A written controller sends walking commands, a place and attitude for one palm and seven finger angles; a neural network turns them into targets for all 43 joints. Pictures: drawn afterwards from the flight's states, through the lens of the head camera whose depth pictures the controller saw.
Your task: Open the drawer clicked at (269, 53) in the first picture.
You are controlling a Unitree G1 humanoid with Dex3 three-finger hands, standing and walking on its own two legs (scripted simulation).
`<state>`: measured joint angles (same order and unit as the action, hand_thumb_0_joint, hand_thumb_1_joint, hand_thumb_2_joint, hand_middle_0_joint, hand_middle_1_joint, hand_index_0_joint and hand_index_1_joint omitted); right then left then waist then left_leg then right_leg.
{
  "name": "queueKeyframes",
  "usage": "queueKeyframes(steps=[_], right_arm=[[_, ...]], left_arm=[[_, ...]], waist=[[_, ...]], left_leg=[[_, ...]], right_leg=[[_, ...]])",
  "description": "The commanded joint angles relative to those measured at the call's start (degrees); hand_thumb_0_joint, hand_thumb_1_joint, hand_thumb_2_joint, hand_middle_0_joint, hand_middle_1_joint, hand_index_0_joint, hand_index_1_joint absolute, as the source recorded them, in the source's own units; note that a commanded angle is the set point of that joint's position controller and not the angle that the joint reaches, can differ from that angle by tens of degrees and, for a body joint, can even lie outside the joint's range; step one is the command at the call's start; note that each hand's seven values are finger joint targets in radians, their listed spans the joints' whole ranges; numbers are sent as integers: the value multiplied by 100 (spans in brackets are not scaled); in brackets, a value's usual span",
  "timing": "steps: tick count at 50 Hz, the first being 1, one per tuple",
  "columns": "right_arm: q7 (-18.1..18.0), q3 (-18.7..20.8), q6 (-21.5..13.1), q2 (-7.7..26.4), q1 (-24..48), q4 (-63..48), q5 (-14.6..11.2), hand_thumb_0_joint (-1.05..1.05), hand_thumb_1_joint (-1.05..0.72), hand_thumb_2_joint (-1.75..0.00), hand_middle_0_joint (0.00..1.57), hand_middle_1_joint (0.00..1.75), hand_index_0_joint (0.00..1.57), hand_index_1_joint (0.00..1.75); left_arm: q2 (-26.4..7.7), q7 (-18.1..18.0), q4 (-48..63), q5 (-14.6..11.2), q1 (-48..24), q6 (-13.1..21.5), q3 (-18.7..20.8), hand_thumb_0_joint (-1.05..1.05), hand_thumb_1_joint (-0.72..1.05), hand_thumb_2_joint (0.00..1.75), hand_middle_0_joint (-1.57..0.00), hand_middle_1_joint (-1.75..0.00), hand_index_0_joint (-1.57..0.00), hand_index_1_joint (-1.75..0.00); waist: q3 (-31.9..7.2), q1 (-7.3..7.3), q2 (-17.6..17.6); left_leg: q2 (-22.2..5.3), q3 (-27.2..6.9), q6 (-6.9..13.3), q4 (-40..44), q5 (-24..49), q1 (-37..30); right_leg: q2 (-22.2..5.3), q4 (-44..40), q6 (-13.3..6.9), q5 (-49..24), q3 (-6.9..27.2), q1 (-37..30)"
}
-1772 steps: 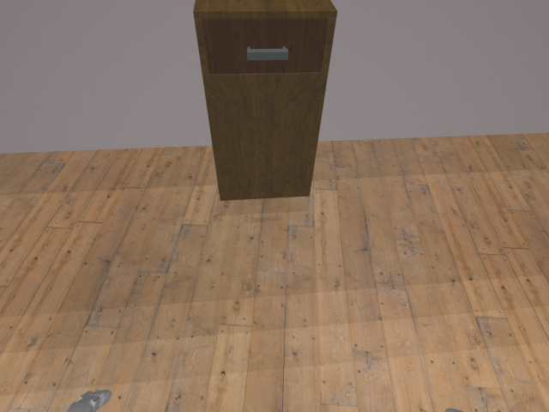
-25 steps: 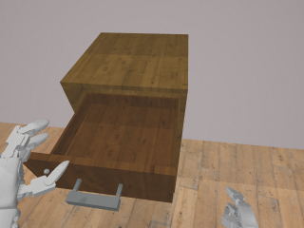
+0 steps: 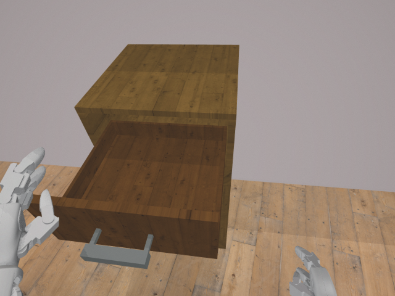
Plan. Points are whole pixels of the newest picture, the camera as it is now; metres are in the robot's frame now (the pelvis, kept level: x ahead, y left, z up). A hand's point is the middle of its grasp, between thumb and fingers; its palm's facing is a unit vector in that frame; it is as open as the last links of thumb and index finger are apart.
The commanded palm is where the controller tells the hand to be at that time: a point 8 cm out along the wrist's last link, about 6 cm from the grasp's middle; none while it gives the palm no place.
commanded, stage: step back with the hand held close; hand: left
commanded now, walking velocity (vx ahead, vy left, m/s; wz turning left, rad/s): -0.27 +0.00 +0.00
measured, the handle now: (119, 245) +0.22 +0.20 -0.02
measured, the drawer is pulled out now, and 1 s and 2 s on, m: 0.30 0.30 0.30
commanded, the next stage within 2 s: stop stepping back and stand still in 1.30 s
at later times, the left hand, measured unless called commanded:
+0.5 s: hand (40, 234) +0.16 +0.25 +0.15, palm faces +0.27 -0.82 -0.50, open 7.4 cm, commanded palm +0.10 +0.30 +0.17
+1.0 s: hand (7, 273) +0.10 +0.26 +0.16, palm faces +0.34 -0.85 -0.40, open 7.4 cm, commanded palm +0.03 +0.32 +0.17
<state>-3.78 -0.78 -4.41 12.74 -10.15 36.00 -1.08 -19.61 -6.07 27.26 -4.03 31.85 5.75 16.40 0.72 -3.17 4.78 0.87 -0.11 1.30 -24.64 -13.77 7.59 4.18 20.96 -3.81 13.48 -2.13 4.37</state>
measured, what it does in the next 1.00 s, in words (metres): steps on the spot: left foot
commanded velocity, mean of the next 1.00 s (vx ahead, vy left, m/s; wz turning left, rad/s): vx -0.31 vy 0.00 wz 0.01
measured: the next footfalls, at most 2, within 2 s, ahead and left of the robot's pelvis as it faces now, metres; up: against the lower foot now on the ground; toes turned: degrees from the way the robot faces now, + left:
left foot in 1.00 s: -0.03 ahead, +0.14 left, +0.00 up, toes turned +1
right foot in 1.30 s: -0.25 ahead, -0.12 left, +0.00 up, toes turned +0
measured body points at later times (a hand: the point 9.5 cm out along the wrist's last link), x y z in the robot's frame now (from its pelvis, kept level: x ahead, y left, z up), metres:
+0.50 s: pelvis -0.03 +0.02 -0.01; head -0.01 +0.03 +0.44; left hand +0.14 +0.30 +0.18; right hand +0.15 -0.23 -0.08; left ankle +0.00 +0.10 -0.74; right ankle -0.02 -0.07 -0.74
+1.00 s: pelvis -0.09 +0.03 -0.02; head -0.07 +0.06 +0.43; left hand +0.08 +0.31 +0.18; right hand +0.06 -0.21 -0.10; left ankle -0.07 +0.14 -0.75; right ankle -0.02 -0.07 -0.74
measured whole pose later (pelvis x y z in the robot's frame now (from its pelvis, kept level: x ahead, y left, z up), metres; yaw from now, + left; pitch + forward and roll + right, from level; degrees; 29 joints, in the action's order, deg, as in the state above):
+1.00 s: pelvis -0.09 +0.03 -0.02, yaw +1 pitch +2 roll -1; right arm -2.6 -0.2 -2.8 11.9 -12.7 34.1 0.0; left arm -22.9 -8.3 38.3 -2.1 34.5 12.5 20.8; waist 0.3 2.0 -2.9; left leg 0.3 -0.9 1.4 -36.7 -18.6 21.9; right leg 1.0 33.7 -1.4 10.8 -2.7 24.8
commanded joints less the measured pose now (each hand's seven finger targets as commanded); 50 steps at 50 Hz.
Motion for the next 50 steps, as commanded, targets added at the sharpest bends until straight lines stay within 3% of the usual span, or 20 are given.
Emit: queueKeyframes(steps=[1, 2, 8, 10, 13, 17, 18, 24, 31, 36, 38, 40, 42, 43, 44, 45, 47, 48, 49, 50], right_arm=[[28, 217, -241, 599, 670, -1055, -45, 0, -90, -90, 20, 30, 20, 30], [46, 233, -201, 617, 648, -1084, -48, 0, -90, -90, 20, 30, 20, 30], [52, 377, -34, 710, 683, -1239, -71, 0, -90, -90, 20, 30, 20, 30], [43, 415, 35, 678, 686, -1309, -104, 0, -90, -90, 20, 30, 20, 30], [6, 454, 102, 683, 708, -1344, -109, 0, -90, -90, 20, 30, 20, 30], [-23, 456, 153, 625, 697, -1421, -112, 0, -90, -90, 20, 30, 20, 30], [-37, 457, 145, 670, 681, -1413, -111, 0, -90, -90, 20, 30, 20, 30], [-40, 422, 97, 650, 633, -1416, -73, 0, -90, -90, 20, 30, 20, 30], [-44, 326, -137, 701, 522, -1502, -9, 0, -90, -90, 20, 30, 20, 30], [-15, 316, -314, 728, 367, -1501, 20, 0, -90, -90, 20, 30, 20, 30], [0, 327, -344, 755, 333, -1483, 33, 0, -90, -90, 20, 30, 20, 30], [29, 333, -334, 684, 290, -1427, 28, 0, -90, -90, 20, 30, 20, 30], [79, 365, -321, 637, 218, -1255, 31, 0, -90, -90, 20, 30, 20, 30], [97, 404, -289, 652, 130, -1121, 50, 0, -90, -90, 20, 30, 20, 30], [121, 353, -257, 552, 236, -1098, 69, 0, -90, -90, 20, 30, 20, 30], [127, 314, -231, 499, 320, -1117, 82, 0, -90, -90, 20, 30, 20, 30], [101, 245, -163, 446, 382, -1130, 88, 0, -90, -90, 20, 30, 20, 30], [63, 252, -134, 489, 454, -1107, 84, 0, -90, -90, 20, 30, 20, 30], [34, 295, -155, 584, 476, -1138, 89, 0, -90, -90, 20, 30, 20, 30], [38, 341, -217, 614, 552, -1235, 125, 0, -90, -90, 20, 30, 20, 30]], left_arm=[[-1081, -105, 1093, 57, -394, 646, 939, 0, 90, 90, -20, -30, -20, -30], [-965, -87, 992, 74, -198, 635, 846, 0, 90, 90, -20, -30, -20, -30], [-1063, -106, 1375, 91, 395, 717, 922, 0, 90, 90, -20, -30, -20, -30], [-1100, -134, 1418, 83, 573, 707, 1007, 0, 90, 90, -20, -30, -20, -30], [-1378, -187, 1719, 74, 647, 737, 1255, 0, 90, 90, -20, -30, -20, -30], [-1329, -226, 1844, 37, 876, 712, 1282, 0, 90, 90, -20, -30, -20, -30], [-1371, -243, 1978, 48, 842, 702, 1269, 0, 90, 90, -20, -30, -20, -30], [-1248, -290, 1943, 48, 871, 693, 1186, 0, 90, 90, -20, -30, -20, -30], [-1176, -334, 2024, 192, 426, 805, 1197, 0, 90, 90, -20, -30, -20, -30], [-1109, -291, 2114, 245, 252, 864, 1199, 0, 90, 90, -20, -30, -20, -30], [-1166, -293, 2164, 246, 161, 878, 1233, 0, 90, 90, -20, -30, -20, -30], [-1108, -304, 2055, 201, 123, 888, 1163, 0, 90, 90, -20, -30, -20, -30], [-1120, -342, 2016, 152, 55, 938, 1053, 0, 90, 90, -20, -30, -20, -30], [-1181, -386, 2024, 131, 48, 939, 1074, 0, 90, 90, -20, -30, -20, -30], [-1125, -388, 2055, 122, 41, 938, 968, 0, 90, 90, -20, -30, -20, -30], [-1160, -382, 2058, 129, 93, 946, 1033, 0, 90, 90, -20, -30, -20, -30], [-1291, -384, 2063, 141, 286, 962, 1235, 0, 90, 90, -20, -30, -20, -30], [-1417, -400, 2080, 160, 334, 957, 1346, 0, 90, 90, -20, -30, -20, -30], [-1325, -402, 2231, 183, 423, 993, 1303, 0, 90, 90, -20, -30, -20, -30], [-1331, -415, 2455, 265, 365, 1060, 1322, 0, 90, 90, -20, -30, -20, -30]], waist=[[103, 255, -565], [-60, 261, -777], [-924, 273, -385], [-1096, 280, -620], [-1237, 316, -553], [-1266, 320, -423], [-1294, 329, -222], [-916, 332, -132], [-391, 328, 343], [-493, 351, 52], [-550, 380, -164], [-418, 414, -734], [-420, 481, -1210], [-517, 502, -1329], [-590, 492, -1396], [-652, 478, -1469], [-556, 459, -1072], [-479, 482, -548], [-484, 448, 290], [-616, 402, 1267]], left_leg=[[-279, -452, 161, -106, 451, 6], [-278, -424, 164, -177, 551, -6], [-427, -339, 139, -199, 1467, 51], [-469, -362, 132, -277, 1703, 121], [-513, -386, 116, -378, 2058, 220], [-615, -516, 134, -367, 2177, 410], [-638, -554, 133, -354, 2217, 400], [-772, -817, 214, -39, 1026, 1152], [-1298, -1295, 508, 975, -1805, 3152], [-1298, -1271, 521, 778, -2183, 3381], [-1098, -1124, 475, 432, -2190, 3276], [-682, -853, 326, -337, -1978, 2769], [-172, -416, 35, -1834, -1445, 1621], [-28, -293, -73, -2518, -1191, 1199], [-12, -303, -87, -2882, -1153, 1061], [-65, -339, -68, -2772, -1189, 1148], [-181, -298, -49, -1453, -972, 1164], [-255, -293, -27, -359, -535, 1131], [-841, -999, 207, 538, 67, 1486], [-1659, -1793, 471, 638, 1266, 1825]], right_leg=[[-1008, -840, 213, -912, 1074, 1140], [-1024, -782, 244, -988, 1027, 1098], [-1091, -133, 277, -2031, 825, 637], [-1082, 22, 286, -2218, 784, 545], [-1127, 240, 232, -2603, 776, 499], [-1051, 449, 221, -2376, 722, 545], [-1043, 488, 191, -2289, 721, 566], [-892, 549, 202, -1044, 687, 740], [-480, 1581, 391, 206, 457, -19], [-462, 1736, 399, 205, 495, -104], [-594, 1474, 312, 201, 787, 91], [-980, 659, 121, 591, 1388, 977], [-1833, -475, -312, 1248, 2259, 2264], [-2222, -752, -572, 1089, 2462, 2578], [-2376, -746, -645, 698, 2275, 2565], [-2327, -561, -615, 179, 1961, 2322], [-1909, -90, -327, -306, 1338, 1975], [-1565, 358, -92, -416, 1052, 1841], [-977, 1233, 184, -380, 667, 1571], [-508, 2229, 395, -64, 282, 1327]])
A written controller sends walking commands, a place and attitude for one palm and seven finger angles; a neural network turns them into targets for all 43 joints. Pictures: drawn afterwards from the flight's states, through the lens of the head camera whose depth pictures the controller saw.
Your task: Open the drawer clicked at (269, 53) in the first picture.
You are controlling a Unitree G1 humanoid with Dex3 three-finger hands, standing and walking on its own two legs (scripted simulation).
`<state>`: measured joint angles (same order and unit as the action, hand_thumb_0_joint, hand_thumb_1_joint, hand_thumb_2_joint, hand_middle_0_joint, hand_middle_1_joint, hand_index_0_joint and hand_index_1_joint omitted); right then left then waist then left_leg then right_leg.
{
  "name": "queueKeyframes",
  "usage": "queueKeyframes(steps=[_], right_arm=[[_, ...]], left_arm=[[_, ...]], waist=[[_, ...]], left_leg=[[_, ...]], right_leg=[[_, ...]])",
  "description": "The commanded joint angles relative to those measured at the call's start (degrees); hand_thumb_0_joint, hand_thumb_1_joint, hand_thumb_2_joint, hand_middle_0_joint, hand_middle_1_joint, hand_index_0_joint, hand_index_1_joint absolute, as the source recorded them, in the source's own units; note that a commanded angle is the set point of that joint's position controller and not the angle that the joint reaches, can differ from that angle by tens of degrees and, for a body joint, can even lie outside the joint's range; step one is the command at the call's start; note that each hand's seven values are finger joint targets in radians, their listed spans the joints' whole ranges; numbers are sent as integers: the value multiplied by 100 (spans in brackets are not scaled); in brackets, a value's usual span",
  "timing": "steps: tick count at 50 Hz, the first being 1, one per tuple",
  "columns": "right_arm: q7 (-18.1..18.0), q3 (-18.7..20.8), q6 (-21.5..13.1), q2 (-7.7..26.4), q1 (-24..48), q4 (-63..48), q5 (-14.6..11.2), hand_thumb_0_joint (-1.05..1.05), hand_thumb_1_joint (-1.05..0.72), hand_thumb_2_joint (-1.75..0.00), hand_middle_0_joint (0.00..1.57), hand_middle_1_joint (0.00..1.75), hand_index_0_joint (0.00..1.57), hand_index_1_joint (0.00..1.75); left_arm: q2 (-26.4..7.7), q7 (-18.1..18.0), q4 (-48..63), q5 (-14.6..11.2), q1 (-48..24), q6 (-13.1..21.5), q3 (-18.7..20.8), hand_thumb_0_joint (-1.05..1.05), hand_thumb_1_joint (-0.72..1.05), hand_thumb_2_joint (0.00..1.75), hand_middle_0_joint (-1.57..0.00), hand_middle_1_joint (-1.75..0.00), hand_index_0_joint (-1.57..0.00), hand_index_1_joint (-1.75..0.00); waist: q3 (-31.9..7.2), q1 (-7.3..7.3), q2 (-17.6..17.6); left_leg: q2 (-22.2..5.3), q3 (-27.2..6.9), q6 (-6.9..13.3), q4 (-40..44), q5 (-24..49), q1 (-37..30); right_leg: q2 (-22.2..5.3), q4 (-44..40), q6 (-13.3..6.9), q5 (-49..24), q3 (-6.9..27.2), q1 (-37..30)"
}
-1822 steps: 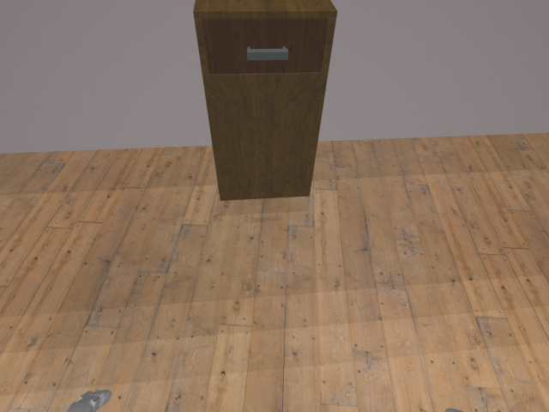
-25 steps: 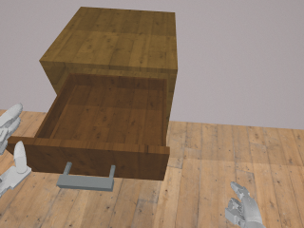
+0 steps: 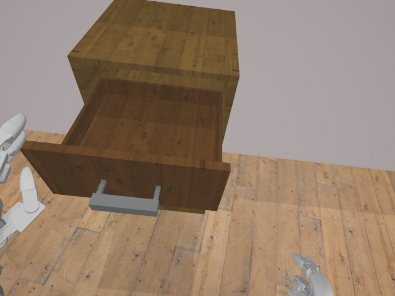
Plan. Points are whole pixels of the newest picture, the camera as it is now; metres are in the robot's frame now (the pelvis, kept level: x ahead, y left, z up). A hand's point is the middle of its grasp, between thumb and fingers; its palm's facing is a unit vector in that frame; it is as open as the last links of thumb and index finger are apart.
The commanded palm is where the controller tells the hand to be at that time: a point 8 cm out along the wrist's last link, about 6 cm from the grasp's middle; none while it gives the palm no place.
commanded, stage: step back with the hand held close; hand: left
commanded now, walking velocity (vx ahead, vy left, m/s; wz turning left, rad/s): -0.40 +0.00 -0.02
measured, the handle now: (127, 195) +0.32 +0.16 +0.00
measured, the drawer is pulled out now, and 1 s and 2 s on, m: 0.30 0.30 0.30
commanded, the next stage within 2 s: stop stepping back and stand still in 0.30 s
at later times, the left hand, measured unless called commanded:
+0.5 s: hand out of the picture +0.07 +0.17 +0.18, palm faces +0.18 -0.83 -0.53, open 7.4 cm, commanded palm +0.02 +0.23 +0.19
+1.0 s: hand out of the picture -0.03 +0.21 +0.18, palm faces +0.41 -0.81 -0.41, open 7.4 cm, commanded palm -0.09 +0.25 +0.19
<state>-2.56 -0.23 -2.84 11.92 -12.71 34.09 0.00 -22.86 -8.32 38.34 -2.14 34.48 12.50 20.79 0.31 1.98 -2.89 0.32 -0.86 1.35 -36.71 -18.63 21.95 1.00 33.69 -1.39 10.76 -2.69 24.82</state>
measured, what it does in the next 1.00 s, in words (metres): walks backwards: right foot, then left foot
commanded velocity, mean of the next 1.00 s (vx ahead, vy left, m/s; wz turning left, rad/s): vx -0.01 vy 0.04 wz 0.02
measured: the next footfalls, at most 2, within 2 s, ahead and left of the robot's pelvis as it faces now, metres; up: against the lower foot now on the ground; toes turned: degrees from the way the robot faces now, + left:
right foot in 0.30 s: -0.16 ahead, -0.15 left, +0.00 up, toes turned -1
left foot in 0.66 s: -0.17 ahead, +0.08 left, +0.00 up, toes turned +2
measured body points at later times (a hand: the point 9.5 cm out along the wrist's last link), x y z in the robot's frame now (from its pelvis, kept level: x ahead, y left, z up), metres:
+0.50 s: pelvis -0.13 -0.04 +0.01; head -0.11 -0.04 +0.46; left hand +0.05 +0.21 +0.21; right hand +0.02 -0.29 -0.07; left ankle -0.11 +0.09 -0.66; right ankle -0.16 -0.13 -0.72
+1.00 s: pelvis -0.22 -0.03 +0.01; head -0.23 -0.03 +0.46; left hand -0.06 +0.25 +0.20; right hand -0.06 -0.25 -0.08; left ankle -0.22 +0.09 -0.71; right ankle -0.16 -0.13 -0.72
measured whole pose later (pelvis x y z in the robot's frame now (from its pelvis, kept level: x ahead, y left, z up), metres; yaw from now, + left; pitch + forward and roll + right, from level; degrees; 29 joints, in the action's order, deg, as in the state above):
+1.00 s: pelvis -0.22 -0.03 +0.01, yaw +1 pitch -2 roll +0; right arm -2.6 -1.1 -4.5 10.3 -12.9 35.9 -0.7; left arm -20.7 -8.9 30.8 -1.9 32.8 11.6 20.0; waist -0.1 0.1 0.4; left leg -0.4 -0.1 2.5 -40.3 -24.0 16.8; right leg 0.9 30.7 -2.9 10.3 -3.8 18.0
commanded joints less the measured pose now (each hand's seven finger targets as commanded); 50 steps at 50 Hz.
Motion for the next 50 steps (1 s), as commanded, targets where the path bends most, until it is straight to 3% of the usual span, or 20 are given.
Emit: queueKeyframes(steps=[1, 3, 6, 8, 13, 16, 18, 19, 20, 21, 23, 25, 29, 32, 34, 36, 42, 45, 48, 50], right_arm=[[-45, 320, -474, 557, 698, -990, 76, 0, -90, -90, 20, 30, 20, 30], [-11, 424, -598, 572, 611, -953, 99, 0, -90, -90, 20, 30, 20, 30], [50, 442, -665, 616, 470, -704, 69, 0, -90, -90, 20, 30, 20, 30], [53, 435, -697, 646, 541, -646, 60, 0, -90, -90, 20, 30, 20, 30], [57, 332, -816, 750, 664, -528, 107, 0, -90, -90, 20, 30, 20, 30], [89, 286, -740, 746, 847, -683, 18, 0, -90, -90, 20, 30, 20, 30], [126, 304, -612, 643, 783, -835, -68, 0, -90, -90, 20, 30, 20, 30], [109, 382, -568, 591, 801, -902, -199, 0, -90, -90, 20, 30, 20, 30], [54, 430, -518, 607, 1014, -1021, -309, 0, -90, -90, 20, 30, 20, 30], [11, 421, -421, 541, 987, -942, -309, 0, -90, -90, 20, 30, 20, 30], [-47, 264, -209, 365, 1023, -950, -182, 0, -90, -90, 20, 30, 20, 30], [-146, 188, -156, 335, 1058, -1008, -170, 0, -90, -90, 20, 30, 20, 30], [-229, 218, -460, 581, 756, -864, -94, 0, -90, -90, 20, 30, 20, 30], [-206, 292, -693, 745, 614, -905, -36, 0, -90, -90, 20, 30, 20, 30], [-109, 354, -675, 852, 566, -992, -95, 0, -90, -90, 20, 30, 20, 30], [-55, 258, -641, 678, 589, -913, -65, 0, -90, -90, 20, 30, 20, 30], [-95, 264, -610, 726, 626, -841, -127, 0, -90, -90, 20, 30, 20, 30], [-114, 273, -518, 714, 561, -778, -119, 0, -90, -90, 20, 30, 20, 30], [-67, 286, -441, 639, 509, -704, -110, 0, -90, -90, 20, 30, 20, 30], [-48, 200, -434, 528, 451, -677, -48, 0, -90, -90, 20, 30, 20, 30]], left_arm=[[-1038, -184, 1372, 79, 94, 398, 938, 0, 90, 90, -20, -30, -20, -30], [-1095, -164, 1239, -11, 419, 411, 1120, 0, 90, 90, -20, -30, -20, -30], [-751, -79, 1545, -86, 431, 399, 836, 0, 90, 90, -20, -30, -20, -30], [-739, -53, 1461, -93, 422, 370, 769, 0, 90, 90, -20, -30, -20, -30], [-867, 59, 1168, -145, 287, 385, 830, 0, 90, 90, -20, -30, -20, -30], [-964, 178, 1147, -251, 329, 470, 973, 0, 90, 90, -20, -30, -20, -30], [-1103, 224, 1222, -228, 593, 528, 1070, 0, 90, 90, -20, -30, -20, -30], [-1101, 224, 1062, -277, 726, 484, 1050, 0, 90, 90, -20, -30, -20, -30], [-1160, 176, 949, -284, 793, 467, 1107, 0, 90, 90, -20, -30, -20, -30], [-1061, 106, 613, -303, 1109, 365, 1148, 0, 90, 90, -20, -30, -20, -30], [-828, 32, 388, -209, 1122, 160, 1049, 0, 90, 90, -20, -30, -20, -30], [-774, -81, 338, -118, 748, 140, 887, 0, 90, 90, -20, -30, -20, -30], [-749, -244, 473, 13, 176, 148, 603, 0, 90, 90, -20, -30, -20, -30], [-724, -291, 1019, -12, 36, 247, 414, 0, 90, 90, -20, -30, -20, -30], [-816, -238, 1262, 6, 81, 238, 441, 0, 90, 90, -20, -30, -20, -30], [-898, -230, 1338, 27, 195, 222, 592, 0, 90, 90, -20, -30, -20, -30], [-684, -229, 369, 41, -91, 167, 556, 0, 90, 90, -20, -30, -20, -30], [-618, -162, -50, 30, -292, 122, 433, 0, 90, 90, -20, -30, -20, -30], [-728, -146, 141, -17, -412, 139, 456, 0, 90, 90, -20, -30, -20, -30], [-676, -150, 246, 25, -247, 136, 403, 0, 90, 90, -20, -30, -20, -30]], waist=[[-841, -90, 1944], [-1175, -159, 1749], [-1140, -153, 1233], [-1194, -152, 1237], [-1062, -185, 1630], [-1243, -263, 1318], [-1597, -254, 398], [-1598, -193, -808], [-1328, -238, -1190], [-1098, -183, -925], [-865, -21, -290], [-532, 42, -483], [-320, -40, -465], [-382, -94, 660], [-614, -178, 1302], [-495, -119, 1559], [441, -94, 786], [560, -16, -183], [-13, -15, -780], [-282, 25, -620]], left_leg=[[-1904, -1512, 595, 1611, 3003, 91], [-1995, -1460, 749, 1622, 2733, 250], [-1753, -942, 593, 1057, 4628, -1043], [-1687, -811, 510, 954, 4836, -1474], [-1572, -875, 438, 1240, 3740, -1258], [-1378, -676, 293, 1025, 2732, -911], [-677, 31, -23, 113, 2012, -990], [-117, 343, -225, -788, 358, -698], [250, 146, -253, -2107, -815, 185], [186, -270, -247, -3065, -950, 536], [-36, -390, -284, -2813, -781, 802], [-160, -162, -217, -1736, -635, 466], [-80, 186, 49, 689, -364, -461], [-573, -226, 271, 2209, 739, -955], [-1162, -706, 417, 1648, 2190, -1501], [-980, -641, 345, 1725, 1652, -767], [-623, -513, 383, 1849, -2153, 892], [-186, -197, 287, 665, -1429, 576], [125, 259, 121, -957, -632, 114], [-43, 183, 163, -25, -641, -541]], right_leg=[[-126, 1626, 158, 1185, 397, -489], [-75, 2418, 170, 1880, 523, -552], [-55, 1536, 237, 1485, 253, -73], [-53, 891, 272, 1263, 127, -123], [1, -332, 298, 924, 25, -701], [-38, -1059, 296, 126, -84, -1311], [-519, -1519, 147, -1391, 173, -1439], [-1294, -1551, -135, -2194, 686, -1152], [-1993, -1576, -528, -2476, 1384, -974], [-2208, -1540, -775, -2119, 1362, -735], [-1980, -1303, -877, -1818, 1230, -818], [-1691, -1352, -591, -1436, 934, -798], [-1600, -1497, -382, -168, 1179, -1103], [-898, -676, 36, -418, 715, -1641], [-452, -126, 235, -140, 220, -1131], [-379, -267, 186, 281, -47, -1490], [-216, -720, 46, 1929, 421, -1519], [-575, -1534, -219, 2624, 1290, -813], [-1555, -2335, -685, 2661, 2478, -797], [-1551, -2146, -615, 2836, 1964, -480]])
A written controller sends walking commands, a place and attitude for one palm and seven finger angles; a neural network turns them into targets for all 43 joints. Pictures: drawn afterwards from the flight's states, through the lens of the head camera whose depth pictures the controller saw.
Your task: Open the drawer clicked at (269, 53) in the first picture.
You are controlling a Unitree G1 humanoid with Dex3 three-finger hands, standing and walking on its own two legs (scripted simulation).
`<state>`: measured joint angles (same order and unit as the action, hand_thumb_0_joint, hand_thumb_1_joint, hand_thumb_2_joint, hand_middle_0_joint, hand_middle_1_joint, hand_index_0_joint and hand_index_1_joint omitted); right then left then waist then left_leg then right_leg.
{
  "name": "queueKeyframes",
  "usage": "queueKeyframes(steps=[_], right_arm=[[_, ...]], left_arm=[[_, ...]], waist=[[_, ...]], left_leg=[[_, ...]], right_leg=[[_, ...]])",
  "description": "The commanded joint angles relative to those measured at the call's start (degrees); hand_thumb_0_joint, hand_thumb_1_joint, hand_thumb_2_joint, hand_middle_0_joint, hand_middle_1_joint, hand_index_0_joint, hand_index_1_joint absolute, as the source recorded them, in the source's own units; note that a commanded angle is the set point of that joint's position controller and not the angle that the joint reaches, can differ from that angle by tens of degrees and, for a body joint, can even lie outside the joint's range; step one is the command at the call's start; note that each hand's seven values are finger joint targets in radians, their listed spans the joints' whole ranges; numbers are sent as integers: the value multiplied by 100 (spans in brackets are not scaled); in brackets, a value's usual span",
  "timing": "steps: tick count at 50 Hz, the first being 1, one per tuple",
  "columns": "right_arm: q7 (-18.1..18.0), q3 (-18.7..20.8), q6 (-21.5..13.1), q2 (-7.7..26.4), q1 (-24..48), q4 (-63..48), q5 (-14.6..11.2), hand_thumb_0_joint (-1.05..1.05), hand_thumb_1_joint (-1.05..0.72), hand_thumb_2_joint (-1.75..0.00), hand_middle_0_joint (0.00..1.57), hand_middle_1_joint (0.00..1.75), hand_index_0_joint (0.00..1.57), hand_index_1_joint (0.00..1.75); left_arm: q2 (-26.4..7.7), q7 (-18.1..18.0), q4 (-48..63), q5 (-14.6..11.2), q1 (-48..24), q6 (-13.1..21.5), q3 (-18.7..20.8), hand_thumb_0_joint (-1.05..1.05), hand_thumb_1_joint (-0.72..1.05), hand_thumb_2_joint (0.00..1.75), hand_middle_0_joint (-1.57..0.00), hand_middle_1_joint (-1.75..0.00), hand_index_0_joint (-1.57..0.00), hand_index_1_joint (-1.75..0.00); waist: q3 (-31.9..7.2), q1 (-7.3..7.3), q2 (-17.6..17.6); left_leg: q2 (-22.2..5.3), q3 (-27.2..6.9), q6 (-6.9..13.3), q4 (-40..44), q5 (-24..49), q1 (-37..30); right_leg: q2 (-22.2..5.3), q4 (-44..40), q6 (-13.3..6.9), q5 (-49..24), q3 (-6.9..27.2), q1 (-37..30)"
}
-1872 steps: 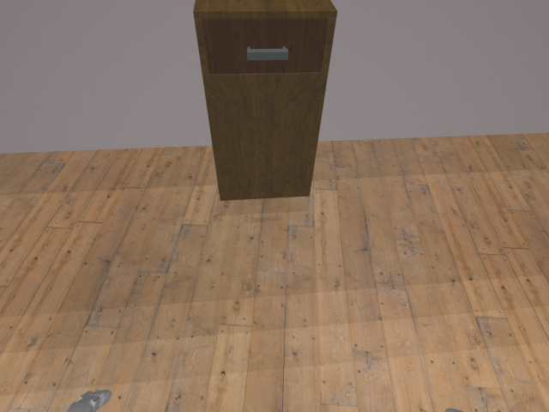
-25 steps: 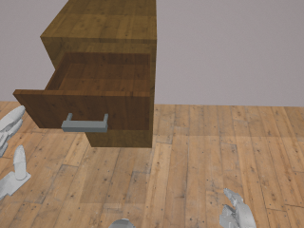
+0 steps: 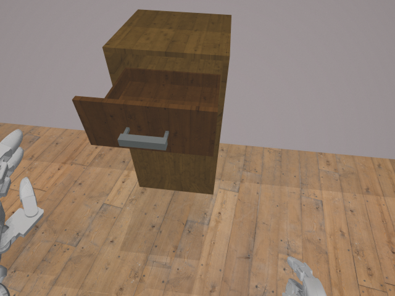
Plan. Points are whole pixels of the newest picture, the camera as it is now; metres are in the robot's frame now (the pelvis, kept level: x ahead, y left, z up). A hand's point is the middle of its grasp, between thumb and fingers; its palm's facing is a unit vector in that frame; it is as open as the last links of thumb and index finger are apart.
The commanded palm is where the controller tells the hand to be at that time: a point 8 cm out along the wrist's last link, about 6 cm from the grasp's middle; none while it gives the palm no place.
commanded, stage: stop stepping back and stand still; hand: left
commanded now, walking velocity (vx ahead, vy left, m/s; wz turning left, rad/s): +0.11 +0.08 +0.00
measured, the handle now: (145, 136) +0.54 +0.19 -0.01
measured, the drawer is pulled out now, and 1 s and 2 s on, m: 0.30 0.30 0.30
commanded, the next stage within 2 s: let the arm hang, fingers relaxed in 0.10 s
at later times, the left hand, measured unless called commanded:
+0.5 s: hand out of the picture +0.09 +0.16 -0.16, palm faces +0.05 -0.99 -0.14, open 7.2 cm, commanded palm none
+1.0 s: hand out of the picture -0.03 +0.17 -0.16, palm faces +0.04 -0.98 -0.20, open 7.4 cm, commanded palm none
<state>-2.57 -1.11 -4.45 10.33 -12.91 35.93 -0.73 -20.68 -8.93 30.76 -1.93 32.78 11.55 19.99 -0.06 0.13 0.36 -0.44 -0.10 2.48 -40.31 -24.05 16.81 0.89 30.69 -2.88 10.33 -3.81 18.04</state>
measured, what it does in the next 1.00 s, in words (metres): stands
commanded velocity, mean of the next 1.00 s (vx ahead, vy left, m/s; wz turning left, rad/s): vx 0.01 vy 0.00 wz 0.00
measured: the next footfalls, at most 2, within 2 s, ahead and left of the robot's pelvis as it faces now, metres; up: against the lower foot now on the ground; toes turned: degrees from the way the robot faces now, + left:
none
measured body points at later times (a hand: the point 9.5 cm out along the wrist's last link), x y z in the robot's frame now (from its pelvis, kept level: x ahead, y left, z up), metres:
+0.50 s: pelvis +0.00 +0.00 +0.00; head +0.00 +0.02 +0.45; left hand +0.08 +0.21 -0.14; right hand +0.06 -0.24 -0.13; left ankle +0.01 +0.11 -0.73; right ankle +0.01 -0.12 -0.73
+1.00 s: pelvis -0.01 +0.00 +0.01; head +0.00 -0.01 +0.46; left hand -0.03 +0.23 -0.14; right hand -0.02 -0.20 -0.15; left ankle +0.01 +0.11 -0.73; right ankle +0.02 -0.12 -0.73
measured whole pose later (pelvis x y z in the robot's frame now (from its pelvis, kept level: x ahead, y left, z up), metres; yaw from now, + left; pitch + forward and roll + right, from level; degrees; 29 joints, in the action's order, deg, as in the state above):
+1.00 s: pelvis -0.01 +0.00 +0.01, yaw +0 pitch -3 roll +0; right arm -1.9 0.3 1.2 6.6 -17.1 63.0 0.8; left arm -8.4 -1.4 -63.9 0.5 18.0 -0.6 0.5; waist 4.4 -0.2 1.4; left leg -0.5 1.4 0.6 -25.7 -12.0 10.9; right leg 0.0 24.2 -0.3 10.9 -1.5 10.5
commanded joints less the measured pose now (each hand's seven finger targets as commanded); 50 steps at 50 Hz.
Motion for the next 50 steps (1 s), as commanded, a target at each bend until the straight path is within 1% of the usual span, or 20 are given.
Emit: queueKeyframes(steps=[1, 2, 3, 4, 5, 7, 9, 10, 11, 12, 14, 15, 16, 18, 23, 26, 27, 33, 42, 50], right_arm=[[-67, 257, -268, 687, 444, -880, 30, 0, -90, -90, 20, 30, 20, 30], [-100, 256, -275, 732, 499, -908, 39, 0, -90, -90, 20, 30, 20, 30], [-135, 296, -313, 877, 583, -980, 81, 0, -90, -90, 20, 30, 20, 30], [-120, 283, -341, 898, 593, -1026, 112, 0, -90, -90, 20, 30, 20, 30], [-102, 241, -415, 696, 588, -1021, 106, 0, -90, -90, 20, 30, 20, 30], [-51, 242, -537, 677, 481, -932, 98, 0, -90, -90, 20, 30, 20, 30], [-51, 208, -629, 692, 476, -858, 63, 0, -90, -90, 20, 30, 20, 30], [292, 716, -612, 1413, 692, 468, 297, 0, -90, -90, 20, 30, 20, 30], [268, 605, -247, 939, 13, 317, 220, 0, -90, -90, 20, 30, 20, 30], [254, 536, -157, 896, -80, 196, 193, 0, -90, -90, 20, 30, 20, 30], [267, 462, -53, 693, -222, 214, 127, 0, -90, -90, 20, 30, 20, 30], [296, 402, 54, 666, -321, 259, 100, 0, -90, -90, 20, 30, 20, 30], [318, 359, 174, 680, -399, 334, 102, 0, -90, -90, 20, 30, 20, 30], [284, 390, 313, 812, -179, 438, 204, 0, -90, -90, 20, 30, 20, 30], [183, 258, 330, 795, -169, 1025, 180, 0, -90, -90, 20, 30, 20, 30], [116, 238, 348, 616, -281, 1346, 148, 0, -90, -90, 20, 30, 20, 30], [99, 260, 362, 555, -348, 1404, 166, 0, -90, -90, 20, 30, 20, 30], [58, 282, 436, 437, -730, 1890, 115, 0, -90, -90, 20, 30, 20, 30], [42, 233, 474, 309, -902, 2436, 110, 0, -90, -90, 20, 30, 20, 30], [46, 231, 474, 161, -975, 2642, 132, 0, -90, -90, 20, 30, 20, 30]], left_arm=[[-862, -105, 1104, 25, 22, 221, 448, 0, 90, 90, -20, -30, -20, -30], [-862, -118, 1258, 29, 64, 215, 426, 0, 90, 90, -20, -30, -20, -30], [-962, -138, 1664, 15, 25, 264, 482, 0, 90, 90, -20, -30, -20, -30], [-986, -185, 1980, 75, -13, 325, 542, 0, 90, 90, -20, -30, -20, -30], [-1052, -200, 2101, 153, -123, 313, 579, 0, 90, 90, -20, -30, -20, -30], [-1046, -189, 1992, 145, 112, 220, 595, 0, 90, 90, -20, -30, -20, -30], [-1056, -231, 1939, 88, 204, 163, 586, 0, 90, 90, -20, -30, -20, -30], [327, 526, -3170, 636, -615, -825, -1466, 0, 90, 90, -20, -30, -20, -30], [601, 691, -3380, 504, -413, -1190, -1549, 0, 90, 90, -20, -30, -20, -30], [605, 751, -3391, 496, -244, -1258, -1579, 0, 90, 90, -20, -30, -20, -30], [279, 797, -3927, 493, -574, -1172, -1533, 0, 90, 90, -20, -30, -20, -30], [52, 841, -4223, 457, -820, -1165, -1470, 0, 90, 90, -20, -30, -20, -30], [-43, 882, -4523, 428, -1149, -1213, -1482, 0, 90, 90, -20, -30, -20, -30], [65, 809, -5215, 403, -1398, -1261, -1522, 0, 90, 90, -20, -30, -20, -30], [92, 765, -6789, 276, -1467, -1232, -1670, 0, 90, 90, -20, -30, -20, -30], [288, 760, -7551, 274, -1269, -1184, -1665, 0, 90, 90, -20, -30, -20, -30], [402, 752, -7682, 273, -1231, -1180, -1634, 0, 90, 90, -20, -30, -20, -30], [436, 760, -8487, 238, -1279, -1137, -1763, 0, 90, 90, -20, -30, -20, -30], [555, 717, -9205, 233, -1153, -1162, -1856, 0, 90, 90, -20, -30, -20, -30], [643, 697, -9363, 252, -1108, -1161, -1836, 0, 90, 90, -20, -30, -20, -30]], waist=[[-259, 219, -816], [-129, 221, -501], [-71, 207, 431], [-120, 162, 1361], [-43, 167, 1516], [116, 77, 1013], [46, 3, 866], [447, 251, 757], [-48, 175, 510], [-143, 101, 505], [-541, 64, -1094], [-504, 129, -1554], [-158, 273, -1415], [113, 83, -1586], [283, -44, 716], [50, -66, 766], [-44, -58, 1021], [19, 23, 24], [655, 25, -139], [698, 30, -60]], left_leg=[[45, 153, 87, 924, -126, -499], [-39, -32, 128, 1569, -212, -589], [-528, -887, 281, 2356, -701, -598], [-1307, -2044, 540, 2909, -1072, -409], [-1637, -2366, 732, 3152, -1200, -32], [-1422, -1698, 767, 2868, -244, 120], [-1157, -1000, 568, 2343, 1406, -37], [-888, -837, 394, 1219, 2909, 73], [-772, -492, 267, 1056, 2846, -212], [-633, -377, 151, 934, 2085, 95], [-192, -195, -59, 377, 1541, 380], [-26, -130, -119, 341, 929, 318], [-6, -244, -88, 588, 692, 124], [-110, -322, -10, 581, 1400, 230], [-401, -626, 50, 1530, 2230, 37], [-368, -508, 25, 1622, 1692, -60], [-343, -457, 9, 1655, 1461, -127], [-427, -448, -4, 1726, 1478, -501], [-420, -389, -17, 2041, 1087, -448], [-397, -385, -12, 2147, 773, -357]], right_leg=[[-1272, -1626, -292, 3130, 1590, 591], [-900, -1130, -150, 2892, 1177, 643], [-403, -160, 45, 2359, 822, 693], [59, 1145, 247, 1639, 214, 685], [13, 2072, 306, 1607, 255, 788], [-115, 2134, 307, 1449, 349, 670], [-148, 951, 372, 1344, 121, 187], [-376, 1080, 253, 1114, 336, 813], [-377, 570, 245, 1088, 345, 437], [-451, 188, 231, 289, 283, -20], [-906, -55, -45, -1395, 785, -657], [-1212, -257, -197, -933, 954, -452], [-1187, -373, -142, 101, 749, 83], [-805, -384, -110, 357, 774, 100], [-431, -310, 77, -50, 648, -499], [-456, -603, 28, -17, 692, -882], [-483, -695, 6, 63, 669, -911], [-525, -1036, -14, -31, 657, -819], [-528, -1294, 25, 521, 695, -480], [-500, -1270, 41, 722, 703, -391]])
